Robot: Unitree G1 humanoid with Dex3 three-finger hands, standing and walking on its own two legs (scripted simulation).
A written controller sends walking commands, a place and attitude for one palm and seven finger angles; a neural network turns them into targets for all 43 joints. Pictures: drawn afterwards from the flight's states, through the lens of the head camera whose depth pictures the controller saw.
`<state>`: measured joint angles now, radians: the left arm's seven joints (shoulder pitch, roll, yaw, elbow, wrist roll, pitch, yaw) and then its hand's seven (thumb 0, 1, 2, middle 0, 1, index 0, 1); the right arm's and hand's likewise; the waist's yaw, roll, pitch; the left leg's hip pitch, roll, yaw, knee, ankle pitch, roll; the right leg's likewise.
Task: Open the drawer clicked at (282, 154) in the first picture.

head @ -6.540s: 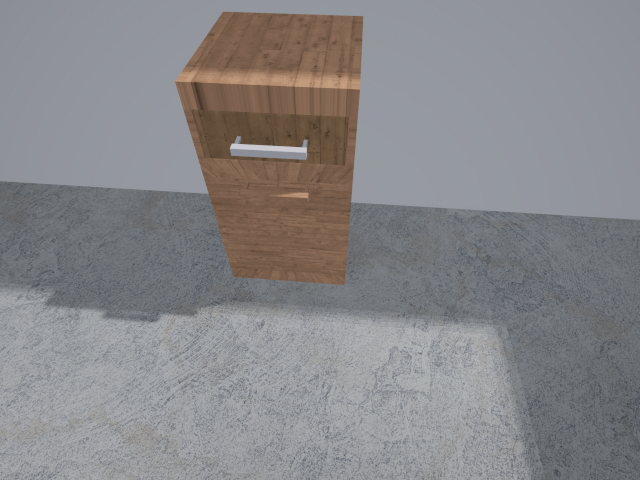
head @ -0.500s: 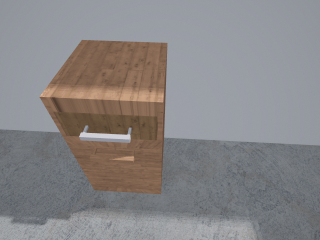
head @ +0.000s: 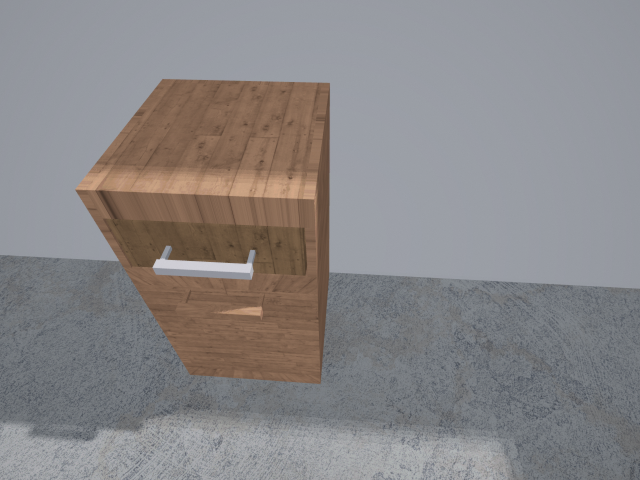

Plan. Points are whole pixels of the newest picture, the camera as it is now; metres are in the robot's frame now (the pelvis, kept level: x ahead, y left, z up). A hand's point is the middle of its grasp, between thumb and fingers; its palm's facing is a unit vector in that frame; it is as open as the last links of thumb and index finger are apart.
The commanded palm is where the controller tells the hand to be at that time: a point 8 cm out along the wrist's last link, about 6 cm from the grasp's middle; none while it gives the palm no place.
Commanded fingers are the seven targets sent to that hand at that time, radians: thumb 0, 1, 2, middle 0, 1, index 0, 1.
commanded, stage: come to a stop and stand still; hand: left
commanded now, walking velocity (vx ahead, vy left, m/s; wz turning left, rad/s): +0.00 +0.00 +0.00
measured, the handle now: (206, 261) +0.53 +0.27 -0.12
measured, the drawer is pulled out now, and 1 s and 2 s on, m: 0.00 0.00 0.00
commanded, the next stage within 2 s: look again from close up in 0.36 s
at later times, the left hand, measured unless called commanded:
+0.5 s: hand out of the picture -0.03 +0.13 -0.18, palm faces +0.05 -0.99 -0.15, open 7.4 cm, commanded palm none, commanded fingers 0.00 0.90 0.90 -0.20 -0.30 -0.20 -0.30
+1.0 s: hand out of the picture +0.05 +0.24 -0.18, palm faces +0.02 -0.98 -0.20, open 7.3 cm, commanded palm none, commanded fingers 0.00 0.90 0.90 -0.20 -0.30 -0.20 -0.30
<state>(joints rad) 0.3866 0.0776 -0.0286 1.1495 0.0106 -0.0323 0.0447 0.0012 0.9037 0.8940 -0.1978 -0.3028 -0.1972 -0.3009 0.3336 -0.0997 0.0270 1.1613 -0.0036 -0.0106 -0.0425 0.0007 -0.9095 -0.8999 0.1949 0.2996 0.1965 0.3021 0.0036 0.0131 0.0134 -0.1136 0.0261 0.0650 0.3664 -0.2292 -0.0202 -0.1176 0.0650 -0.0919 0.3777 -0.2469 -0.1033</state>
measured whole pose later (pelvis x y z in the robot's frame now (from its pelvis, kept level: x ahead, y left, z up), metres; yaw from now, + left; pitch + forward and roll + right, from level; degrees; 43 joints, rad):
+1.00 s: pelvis +0.02 +0.07 -0.01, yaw -1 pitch -1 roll -1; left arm 0.28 0.16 0.00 1.03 0.01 -0.01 0.05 0.00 0.91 0.89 -0.20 -0.30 -0.20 -0.30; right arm 0.28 -0.16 0.01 1.07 -0.01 -0.01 -0.04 0.01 -0.93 -0.90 0.20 0.30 0.20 0.30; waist -0.01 0.00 0.00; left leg -0.18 -0.04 0.05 0.49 -0.30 0.07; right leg -0.12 0.01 -0.06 0.44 -0.30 -0.01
